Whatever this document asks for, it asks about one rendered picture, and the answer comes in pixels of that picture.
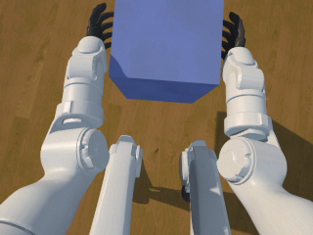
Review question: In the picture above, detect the robot left upper arm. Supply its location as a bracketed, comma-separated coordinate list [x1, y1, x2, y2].
[0, 126, 111, 235]

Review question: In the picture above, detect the robot right thigh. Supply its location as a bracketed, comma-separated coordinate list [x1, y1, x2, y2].
[182, 146, 232, 235]

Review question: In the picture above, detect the robot right hand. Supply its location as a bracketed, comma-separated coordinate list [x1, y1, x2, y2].
[221, 12, 246, 61]

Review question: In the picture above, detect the carton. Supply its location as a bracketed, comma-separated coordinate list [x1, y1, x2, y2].
[109, 0, 224, 104]

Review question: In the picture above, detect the robot left hand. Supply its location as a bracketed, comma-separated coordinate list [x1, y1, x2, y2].
[86, 2, 114, 50]

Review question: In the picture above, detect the right robot foot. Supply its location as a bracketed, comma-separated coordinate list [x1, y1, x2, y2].
[178, 154, 191, 203]

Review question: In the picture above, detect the left robot forearm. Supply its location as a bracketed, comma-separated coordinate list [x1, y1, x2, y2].
[40, 36, 109, 161]

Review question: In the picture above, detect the right robot forearm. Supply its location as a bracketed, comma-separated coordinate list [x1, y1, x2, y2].
[220, 47, 283, 152]

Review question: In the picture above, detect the robot right upper arm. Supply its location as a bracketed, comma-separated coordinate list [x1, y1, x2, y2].
[216, 136, 313, 235]

